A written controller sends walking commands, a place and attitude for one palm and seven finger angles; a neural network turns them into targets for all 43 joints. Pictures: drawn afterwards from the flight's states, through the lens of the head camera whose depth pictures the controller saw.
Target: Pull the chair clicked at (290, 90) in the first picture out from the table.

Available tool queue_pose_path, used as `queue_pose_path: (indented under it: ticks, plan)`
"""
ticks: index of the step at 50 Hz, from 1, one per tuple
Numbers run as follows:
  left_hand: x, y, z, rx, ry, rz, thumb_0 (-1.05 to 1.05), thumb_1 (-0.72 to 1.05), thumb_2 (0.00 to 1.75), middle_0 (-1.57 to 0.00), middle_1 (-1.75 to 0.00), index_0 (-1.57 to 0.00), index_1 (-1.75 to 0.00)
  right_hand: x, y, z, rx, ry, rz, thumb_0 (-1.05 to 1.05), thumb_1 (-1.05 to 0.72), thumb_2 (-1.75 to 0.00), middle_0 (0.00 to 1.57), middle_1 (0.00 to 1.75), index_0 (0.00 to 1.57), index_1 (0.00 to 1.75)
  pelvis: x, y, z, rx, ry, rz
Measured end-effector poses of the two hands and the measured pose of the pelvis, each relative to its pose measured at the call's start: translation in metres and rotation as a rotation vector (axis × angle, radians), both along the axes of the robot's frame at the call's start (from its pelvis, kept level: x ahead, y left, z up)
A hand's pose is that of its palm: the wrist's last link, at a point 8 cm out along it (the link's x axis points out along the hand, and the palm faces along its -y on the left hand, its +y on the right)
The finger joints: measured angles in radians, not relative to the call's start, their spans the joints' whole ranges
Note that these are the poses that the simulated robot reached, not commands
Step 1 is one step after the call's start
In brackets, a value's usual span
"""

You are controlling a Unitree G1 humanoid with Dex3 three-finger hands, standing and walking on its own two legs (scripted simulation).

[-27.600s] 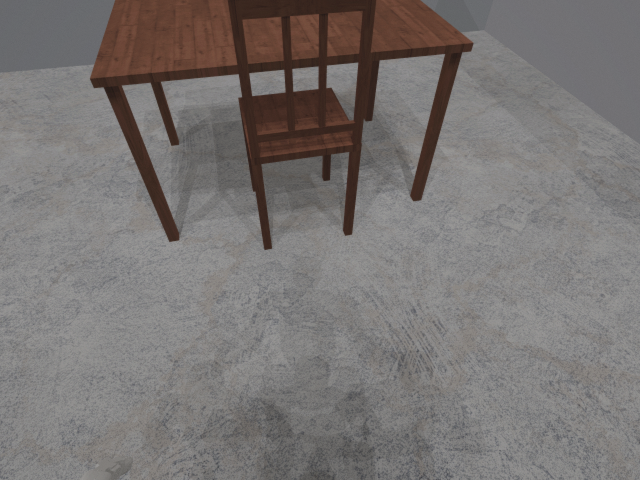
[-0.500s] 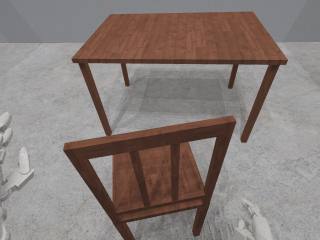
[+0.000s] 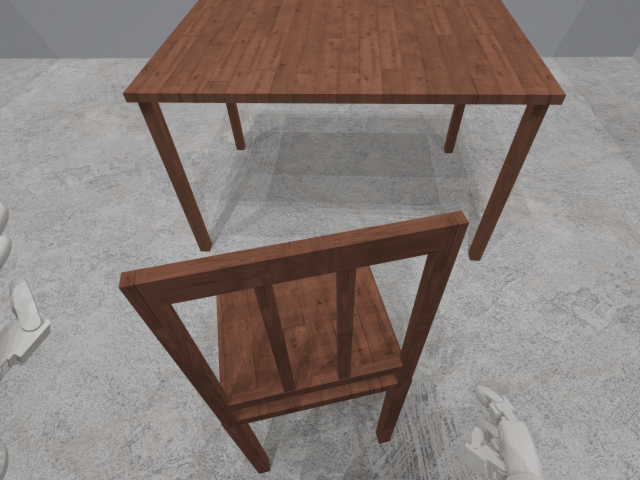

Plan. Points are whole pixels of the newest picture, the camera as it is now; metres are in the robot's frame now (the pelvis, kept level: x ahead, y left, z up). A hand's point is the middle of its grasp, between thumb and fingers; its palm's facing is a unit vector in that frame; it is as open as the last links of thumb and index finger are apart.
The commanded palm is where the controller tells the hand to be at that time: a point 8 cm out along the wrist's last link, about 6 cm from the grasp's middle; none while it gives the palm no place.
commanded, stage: step back with the hand held close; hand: left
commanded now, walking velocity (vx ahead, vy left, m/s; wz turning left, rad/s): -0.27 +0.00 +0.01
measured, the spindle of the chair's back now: (278, 344) +0.31 +0.10 -0.06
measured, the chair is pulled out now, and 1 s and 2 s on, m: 0.61 0.61 0.61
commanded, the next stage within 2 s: stop stepping back and stand still in 1.56 s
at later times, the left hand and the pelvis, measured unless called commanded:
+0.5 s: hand (22, 407) +0.14 +0.27 +0.15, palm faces +0.46 -0.76 -0.46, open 7.4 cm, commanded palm +0.08 +0.30 +0.17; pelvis -0.06 +0.00 -0.01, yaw +0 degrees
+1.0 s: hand (6, 437) +0.12 +0.26 +0.16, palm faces +0.46 -0.77 -0.45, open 7.4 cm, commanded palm +0.04 +0.31 +0.17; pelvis -0.09 +0.00 -0.02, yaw +2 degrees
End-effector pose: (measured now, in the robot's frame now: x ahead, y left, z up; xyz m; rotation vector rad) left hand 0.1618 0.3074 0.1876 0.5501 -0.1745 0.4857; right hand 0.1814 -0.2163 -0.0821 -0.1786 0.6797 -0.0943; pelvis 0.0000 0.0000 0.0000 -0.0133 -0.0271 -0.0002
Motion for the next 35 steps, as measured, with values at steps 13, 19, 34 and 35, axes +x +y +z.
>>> queue_pose_path:
  ticks: [13, 19, 34, 35]
  plan:
    - [-0.02, -0.011, -0.01, 0.072, 0.11, -0.13, 0.02, 0.88, 0.9, -0.22, -0.3, -0.22, -0.3, -0.048, -0.017, -0.005, -0.039, 0.081, -0.132, 0.02, -0.91, -0.9, 0.2, 0.3, 0.2, 0.3, -0.023, 0.009, -0.003, 0.017, 0.039, -0.003]
    - [-0.044, -0.002, -0.004, 0.069, 0.025, -0.059, 0.01, 0.89, 0.9, -0.21, -0.3, -0.22, -0.3, -0.061, -0.013, -0.004, -0.037, 0.058, -0.114, 0.02, -0.91, -0.9, 0.2, 0.3, 0.2, 0.3, -0.039, 0.005, -0.006, 0.02, 0.031, 0.0]
    - [-0.077, -0.005, -0.01, 0.059, -0.04, -0.085, 0.02, 0.88, 0.9, -0.21, -0.3, -0.22, -0.3, -0.102, -0.015, 0.001, -0.101, 0.051, -0.075, 0.02, -0.9, -0.9, 0.2, 0.3, 0.2, 0.3, -0.075, 0.005, -0.011, -0.008, 0.047, 0.02]
    - [-0.078, -0.003, -0.008, 0.077, -0.05, -0.087, 0.02, 0.88, 0.9, -0.21, -0.3, -0.22, -0.3, -0.104, -0.015, 0.001, -0.1, 0.049, -0.077, 0.02, -0.9, -0.9, 0.2, 0.3, 0.2, 0.3, -0.076, 0.005, -0.012, -0.004, 0.045, 0.023]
